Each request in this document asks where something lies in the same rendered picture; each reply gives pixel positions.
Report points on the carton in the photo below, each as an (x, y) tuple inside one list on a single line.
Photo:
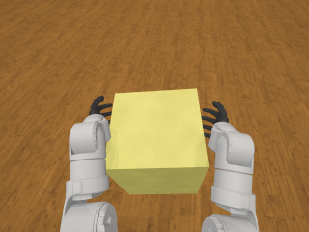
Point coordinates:
[(157, 143)]

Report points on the robot right forearm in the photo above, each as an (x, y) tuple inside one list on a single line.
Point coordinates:
[(232, 186)]

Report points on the right robot upper arm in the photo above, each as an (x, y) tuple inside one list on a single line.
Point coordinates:
[(227, 223)]

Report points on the robot left forearm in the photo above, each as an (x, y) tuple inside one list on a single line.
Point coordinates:
[(87, 157)]

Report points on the robot left hand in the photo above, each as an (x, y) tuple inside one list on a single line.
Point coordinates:
[(96, 108)]

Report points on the robot right hand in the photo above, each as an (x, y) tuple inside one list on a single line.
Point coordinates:
[(221, 116)]

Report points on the left robot upper arm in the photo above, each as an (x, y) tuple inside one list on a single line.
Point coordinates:
[(90, 217)]

